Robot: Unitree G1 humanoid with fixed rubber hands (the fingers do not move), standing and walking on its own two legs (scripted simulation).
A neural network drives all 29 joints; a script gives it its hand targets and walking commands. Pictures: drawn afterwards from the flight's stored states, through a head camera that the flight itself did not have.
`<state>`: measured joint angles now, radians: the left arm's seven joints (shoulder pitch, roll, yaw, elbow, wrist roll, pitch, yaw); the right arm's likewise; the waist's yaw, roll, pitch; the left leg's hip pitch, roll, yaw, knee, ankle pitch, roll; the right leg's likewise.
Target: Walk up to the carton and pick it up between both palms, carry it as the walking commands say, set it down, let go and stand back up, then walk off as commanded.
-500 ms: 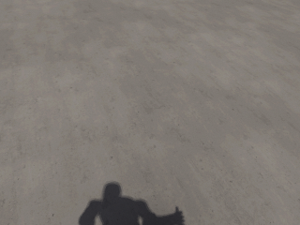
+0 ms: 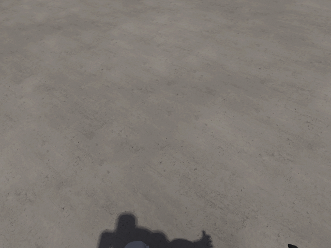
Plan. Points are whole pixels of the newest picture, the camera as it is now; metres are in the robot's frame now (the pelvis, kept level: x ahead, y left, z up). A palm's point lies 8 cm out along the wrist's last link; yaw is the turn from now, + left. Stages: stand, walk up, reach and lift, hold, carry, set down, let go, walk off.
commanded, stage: walk off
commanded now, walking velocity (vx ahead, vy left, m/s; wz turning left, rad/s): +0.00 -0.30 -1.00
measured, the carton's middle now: out of the picture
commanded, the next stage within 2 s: stand in 0.84 s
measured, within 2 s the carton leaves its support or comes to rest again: neither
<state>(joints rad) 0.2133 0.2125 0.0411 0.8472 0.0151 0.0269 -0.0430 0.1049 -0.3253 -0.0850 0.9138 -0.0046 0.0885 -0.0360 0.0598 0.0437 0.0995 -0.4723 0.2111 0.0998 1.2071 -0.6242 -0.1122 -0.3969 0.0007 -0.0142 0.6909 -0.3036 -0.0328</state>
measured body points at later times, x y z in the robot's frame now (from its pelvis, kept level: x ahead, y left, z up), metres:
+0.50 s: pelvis -0.02 -0.15 +0.01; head +0.02 -0.14 +0.46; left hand +0.24 +0.04 -0.12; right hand -0.13 -0.46 -0.09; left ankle +0.07 +0.01 -0.72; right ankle -0.07 -0.32 -0.66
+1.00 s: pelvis -0.11 -0.26 -0.01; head -0.09 -0.22 +0.44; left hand +0.12 -0.10 -0.15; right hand -0.18 -0.53 -0.12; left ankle -0.09 -0.18 -0.72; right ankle -0.09 -0.38 -0.72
